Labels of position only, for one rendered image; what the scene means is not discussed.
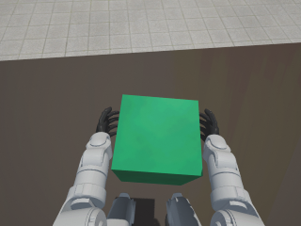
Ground carton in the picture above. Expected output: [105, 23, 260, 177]
[111, 94, 203, 186]

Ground robot left forearm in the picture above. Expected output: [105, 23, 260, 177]
[53, 132, 113, 226]

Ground left robot hand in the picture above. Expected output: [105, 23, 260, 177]
[95, 106, 119, 137]

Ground left robot upper arm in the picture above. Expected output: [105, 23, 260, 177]
[54, 207, 107, 226]

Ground robot right forearm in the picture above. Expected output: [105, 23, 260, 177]
[202, 134, 262, 221]

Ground left robot thigh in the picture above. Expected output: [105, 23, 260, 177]
[106, 197, 136, 226]

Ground robot thigh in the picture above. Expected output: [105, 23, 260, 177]
[106, 197, 136, 226]
[166, 196, 202, 226]

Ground right robot hand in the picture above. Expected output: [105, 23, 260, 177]
[198, 108, 220, 142]

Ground right robot upper arm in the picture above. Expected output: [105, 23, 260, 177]
[210, 208, 264, 226]

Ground right robot thigh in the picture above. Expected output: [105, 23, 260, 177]
[166, 196, 202, 226]

